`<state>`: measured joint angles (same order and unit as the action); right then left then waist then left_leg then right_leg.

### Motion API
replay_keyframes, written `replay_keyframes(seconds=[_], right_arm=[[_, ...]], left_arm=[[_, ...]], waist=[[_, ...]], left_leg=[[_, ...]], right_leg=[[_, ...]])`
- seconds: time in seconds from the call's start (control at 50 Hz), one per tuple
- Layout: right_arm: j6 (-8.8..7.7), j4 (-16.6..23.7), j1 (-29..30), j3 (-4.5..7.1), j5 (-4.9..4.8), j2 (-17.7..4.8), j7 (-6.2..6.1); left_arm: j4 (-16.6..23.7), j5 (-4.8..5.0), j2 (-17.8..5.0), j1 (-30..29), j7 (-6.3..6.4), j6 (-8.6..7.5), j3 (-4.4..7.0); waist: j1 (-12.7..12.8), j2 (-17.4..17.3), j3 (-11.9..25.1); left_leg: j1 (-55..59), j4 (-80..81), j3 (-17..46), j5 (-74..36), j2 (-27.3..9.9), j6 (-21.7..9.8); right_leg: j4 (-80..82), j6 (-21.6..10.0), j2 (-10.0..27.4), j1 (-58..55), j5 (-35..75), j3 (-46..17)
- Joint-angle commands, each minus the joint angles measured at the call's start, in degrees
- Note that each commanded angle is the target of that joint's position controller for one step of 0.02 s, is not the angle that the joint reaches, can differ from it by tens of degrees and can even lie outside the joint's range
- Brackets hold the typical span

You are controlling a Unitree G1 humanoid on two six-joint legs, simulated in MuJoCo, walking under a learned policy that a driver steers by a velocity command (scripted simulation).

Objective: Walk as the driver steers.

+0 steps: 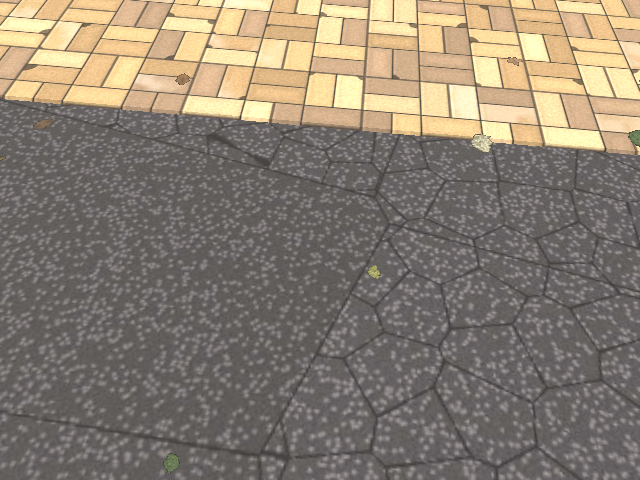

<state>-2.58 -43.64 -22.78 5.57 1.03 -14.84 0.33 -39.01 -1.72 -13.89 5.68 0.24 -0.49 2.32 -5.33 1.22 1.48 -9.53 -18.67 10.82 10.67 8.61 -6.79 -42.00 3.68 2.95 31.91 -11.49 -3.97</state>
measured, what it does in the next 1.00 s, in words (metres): walks ahead, turning left: right foot, then left foot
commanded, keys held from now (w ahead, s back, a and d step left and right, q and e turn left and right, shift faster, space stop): w+q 0.74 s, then w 0.24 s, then w+e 0.02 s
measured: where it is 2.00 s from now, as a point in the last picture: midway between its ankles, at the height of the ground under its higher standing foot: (184, 340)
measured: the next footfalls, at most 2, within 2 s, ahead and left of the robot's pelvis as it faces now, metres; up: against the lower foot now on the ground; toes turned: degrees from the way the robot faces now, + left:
right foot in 0.14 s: +0.19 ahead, -0.15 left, +0.00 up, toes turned +9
left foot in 0.66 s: +0.42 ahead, +0.12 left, +0.00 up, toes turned +27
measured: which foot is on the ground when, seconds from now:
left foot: down 0.00-0.14, up 0.16-0.64, down 0.66-1.00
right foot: up 0.00-0.12, down 0.14-0.66, up 0.68-1.00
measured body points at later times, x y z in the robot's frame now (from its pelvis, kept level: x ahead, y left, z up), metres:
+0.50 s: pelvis +0.22 -0.04 -0.01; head +0.25 -0.05 +0.44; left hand +0.13 +0.21 -0.12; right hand +0.48 -0.21 -0.11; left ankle +0.30 +0.11 -0.68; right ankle +0.15 -0.15 -0.75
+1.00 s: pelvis +0.46 +0.09 +0.00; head +0.48 +0.12 +0.44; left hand +0.47 +0.39 -0.12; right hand +0.62 -0.13 -0.13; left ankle +0.38 +0.10 -0.75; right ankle +0.68 +0.02 -0.68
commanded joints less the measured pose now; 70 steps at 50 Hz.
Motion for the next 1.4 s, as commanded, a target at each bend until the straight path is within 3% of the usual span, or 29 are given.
replay_keyframes(seconds=[0.02, 0.08, 0.12, 0.14, 0.16, 0.18, 0.2, 0.22, 0.24, 0.34, 0.54, 0.62, 0.66, 0.68, 0.7, 0.74, 0.78, 0.86, 0.98, 1.08, 1.14, 1.18, 1.2, 1.22, 1.24, 1.26, 1.3, 1.34, 1.4], right_arm=[[-0.67, 3.2, -1.9, 2.25, 0.54, -9.0, 0.25], [-0.80, 4.8, 2.6, 2.25, 0.44, -9.4, 0.48], [-1.09, 5.2, 4.2, 1.57, -0.05, -7.6, 0.42], [-1.52, 6.3, 3.7, 0.32, -0.93, -3.4, 0.59], [-1.27, 8.3, 3.1, -0.36, -1.45, -2.0, 0.31], [-0.34, 7.4, 0.3, 0.08, 0.09, -5.8, -0.10], [0.16, 6.2, 2.6, 0.27, 0.87, -7.1, 0.29], [0.34, 6.0, 4.7, 0.18, 1.09, -6.7, 1.09], [0.68, 5.8, 5.4, 0.08, 1.14, -6.0, 1.88], [1.98, 7.0, 9.9, -0.77, 1.51, -4.7, 3.46], [2.16, 12.2, 27.2, -3.31, 1.21, -1.7, 5.36], [2.04, 10.7, 19.8, -2.37, 1.86, -4.1, 3.84], [1.26, 5.9, 2.9, -0.08, 2.68, -8.5, 2.32], [1.45, 6.3, 2.9, 1.31, 2.25, -14.4, 1.36], [2.13, 8.0, -0.2, 1.87, 0.38, -15.7, 0.80], [2.10, 5.4, 3.6, 0.94, -0.62, -11.5, -0.19], [0.97, 5.2, 7.9, -0.50, -0.55, -7.6, -0.43], [-1.09, 2.7, 5.7, -1.07, -0.68, -7.2, 0.20], [-1.65, -1.1, -1.7, -1.24, -0.99, -7.5, 0.26], [-2.08, -3.4, -5.2, -1.63, 0.12, -7.8, -0.39], [-2.21, -4.3, -3.4, -1.74, 0.78, -8.5, -1.15], [-2.06, -4.9, -2.2, -1.59, 1.28, -9.8, -1.56], [-1.91, -4.7, -1.4, -1.66, 1.05, -10.0, -1.69], [-2.32, -2.6, -2.4, -2.57, 0.08, -7.7, -1.70], [-2.44, -1.6, -6.8, -2.94, -0.28, -4.6, -0.97], [-2.56, -1.1, -2.0, -2.56, 1.46, -7.6, -0.92], [-3.39, 1.0, 4.7, -2.98, 0.97, -7.4, -0.24], [-1.96, 1.5, 4.2, -3.34, 1.76, -6.4, 0.04], [-0.02, 2.1, 4.7, -3.82, 1.75, -4.7, 0.03]], left_arm=[[7.2, 0.32, -4.1, -8.5, -0.41, -1.93, 0.68], [6.9, 0.86, -5.4, -2.6, -0.27, -2.81, 1.07], [4.9, 0.34, -7.6, 6.2, 0.73, -3.89, 2.12], [4.7, -1.01, -11.9, 12.8, 1.69, -4.39, 3.25], [4.7, -1.87, -17.2, 15.5, 2.00, -3.90, 4.04], [4.0, -1.64, -15.2, 13.5, 1.70, -3.47, 4.22], [4.7, -0.68, -9.7, 11.4, 1.21, -3.42, 2.90], [4.5, -0.12, -6.9, 10.0, 0.84, -3.65, 2.11], [3.9, -0.19, -6.1, 9.6, 0.85, -3.90, 1.71], [0.2, 0.58, -6.6, 15.3, 0.25, -5.49, 1.69], [-5.7, 0.69, -8.6, 21.3, 0.70, -4.71, 2.12], [-7.5, 0.54, -11.7, 22.1, 1.70, -3.19, 2.48], [-6.0, 0.73, -12.2, 20.5, 1.66, -2.80, 2.42], [-2.2, 0.68, -4.7, 22.9, 0.35, -2.98, 0.72], [0.9, 0.45, -9.2, 16.8, 0.10, -3.22, 1.69], [2.5, 0.88, -8.3, 11.0, -0.21, -4.29, 1.05], [0.6, -0.48, -7.8, 14.5, -0.35, -3.01, 0.93], [-0.7, -1.17, -5.7, 14.7, -1.54, -0.56, 0.54], [2.3, -0.45, -5.1, 0.8, -2.00, -0.70, 0.29], [4.4, 0.22, -4.7, -7.0, -2.56, -1.27, -0.19], [3.6, 0.35, -5.4, -4.1, -2.64, -1.52, 0.15], [0.2, 0.31, -7.3, 6.4, -1.76, -1.82, 1.21], [-2.6, -0.22, -8.3, 15.2, -1.25, -2.33, 1.85], [-4.0, -1.37, -13.3, 23.2, -0.54, -2.53, 3.27], [-4.2, -0.89, -17.4, 22.9, -0.86, -2.33, 4.45], [-4.3, 1.66, -14.0, 19.1, -1.51, -1.93, 3.92], [-3.4, 1.38, -9.8, 12.9, -1.59, -1.68, 3.00], [-4.2, 1.54, -8.2, 12.2, -1.32, -2.05, 2.41], [-4.9, 1.75, -9.8, 13.6, -1.29, -3.03, 2.81]], waist=[[-0.9, -7.8, -2.1], [3.2, -8.6, -1.3], [8.2, -4.4, 1.2], [10.9, 5.2, 6.1], [10.1, 15.3, 7.2], [6.5, 12.6, 3.3], [6.2, 4.9, -0.9], [5.9, 1.6, -3.3], [5.7, 2.9, -3.2], [6.3, 5.2, -1.6], [9.6, 3.7, -6.7], [4.9, 5.9, -0.3], [-3.1, 2.3, 9.3], [1.2, -11.3, 15.2], [-2.3, -8.6, 19.7], [0.9, -2.1, 4.2], [6.6, -0.5, -0.5], [7.7, -2.4, -0.8], [2.8, -4.2, -4.2], [0.3, -4.4, -6.3], [3.1, -5.0, -5.6], [7.8, -5.5, 0.0], [12.0, -4.2, 4.5], [14.0, 1.5, 11.0], [9.9, 13.5, 14.7], [9.2, 5.3, 10.7], [7.2, -1.4, 0.0], [4.3, -0.8, -1.7], [3.4, 0.2, -2.0]], left_leg=[[3.4, 4.0, 16.9, 8.3, -13.9, -8.0], [-3.5, 0.5, 18.9, 5.3, -13.4, -5.4], [-11.3, -9.0, 15.7, 3.0, -8.9, -1.8], [-16.2, -24.4, 8.3, 9.5, -4.5, 0.6], [-30.0, -36.9, -1.1, 23.9, 2.8, 2.4], [-34.2, -44.9, -2.7, 20.3, -3.0, 2.4], [-33.7, -47.0, -2.9, 14.9, -5.4, 2.4], [-31.9, -46.0, -3.3, 10.7, -6.9, 3.1], [-30.6, -45.2, -4.1, 8.2, -8.2, 3.8], [-34.2, -49.0, -6.2, 1.7, -8.8, 5.2], [-29.8, -21.9, -16.3, -5.6, -9.9, 2.8], [-14.5, -16.3, -20.1, 4.2, -2.9, -2.5], [10.4, -9.9, -12.7, 4.7, -4.8, -6.8], [29.5, -9.3, 14.1, 9.1, -23.3, -12.9], [32.2, -0.9, 36.0, 5.5, -29.5, -18.2], [18.2, 1.4, 18.1, -8.8, -24.8, -14.1], [5.1, 3.0, 8.6, -20.4, -19.1, -10.4], [-0.9, 6.8, 2.5, -23.3, -15.4, -8.9], [5.7, 8.4, 0.7, -23.5, -14.7, -4.9], [13.8, 8.5, -2.0, -26.9, -17.5, -4.0], [15.8, 4.4, -5.5, -41.2, -19.1, -2.3], [16.8, -8.8, -8.2, -57.1, -18.5, -0.7], [12.1, -20.8, -10.6, -53.5, -16.9, 0.2], [-2.6, -38.9, -13.2, -34.9, -13.5, 1.8], [-21.6, -57.8, -13.3, 16.2, -1.6, 4.3], [-26.9, -60.7, -5.7, 14.9, -5.1, 3.6], [-27.5, -54.8, -6.5, 7.3, -9.9, 3.8], [-23.2, -49.5, -6.9, 7.1, -11.8, 5.5], [-21.9, -44.2, -9.1, 6.7, -11.6, 8.2]], right_leg=[[4.7, -0.6, -2.5, 3.8, -1.6, 1.5], [11.7, -2.3, -4.1, -10.6, -1.9, 0.8], [18.0, -3.4, -3.2, -27.3, -1.0, 0.6], [23.0, -5.7, 8.7, -36.5, -13.3, -11.2], [31.8, -10.4, 20.6, -42.5, -29.0, -35.1], [32.2, -13.9, 22.4, -37.2, -34.3, -41.1], [31.5, -13.3, 19.3, -32.7, -31.8, -33.9], [31.4, -11.8, 15.6, -28.9, -21.9, -24.0], [31.5, -10.2, 12.7, -27.6, -13.6, -17.0], [30.2, -9.7, 10.3, -30.2, 15.1, -2.9], [30.8, -9.0, 10.9, -34.3, 28.7, 10.6], [12.8, -8.3, 11.8, -37.8, 60.5, 15.6], [-12.4, -7.0, 10.7, -23.8, 43.7, 17.0], [-31.8, -4.2, 3.1, 0.2, -10.7, 16.2], [-43.2, -3.0, -4.2, 10.2, -19.4, 5.8], [-35.7, -3.6, 1.9, 13.1, -8.2, 2.4], [-28.1, -2.8, 4.3, 4.3, -8.2, 2.4], [-20.4, -1.7, 4.4, 1.0, -3.8, 4.5], [-5.1, -2.3, 3.8, 7.6, 10.3, 5.3], [4.4, -5.5, 1.3, 8.0, 11.2, 7.3], [8.4, -8.9, -2.3, 0.1, 5.0, 8.4], [10.4, -11.4, -7.0, -11.9, 0.7, 9.7], [13.8, -13.1, -6.7, -23.5, 3.1, 8.4], [14.1, -17.7, 5.1, -39.6, -1.5, -7.6], [20.3, -26.3, 18.4, -49.6, 3.5, -37.2], [23.8, -25.3, 15.9, -46.0, 0.8, -38.6], [26.2, -22.3, 11.9, -32.1, 6.6, -24.2], [28.0, -20.1, 7.5, -24.6, 14.6, -17.5], [28.2, -20.3, 5.4, -20.5, 30.5, -12.5]])
Keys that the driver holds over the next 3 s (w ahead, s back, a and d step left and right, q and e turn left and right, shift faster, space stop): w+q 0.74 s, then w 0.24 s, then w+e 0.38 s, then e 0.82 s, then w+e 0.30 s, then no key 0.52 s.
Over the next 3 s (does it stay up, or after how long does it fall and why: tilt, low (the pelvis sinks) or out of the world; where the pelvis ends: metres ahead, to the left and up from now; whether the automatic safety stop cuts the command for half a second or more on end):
stays up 0.98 0.21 -0.01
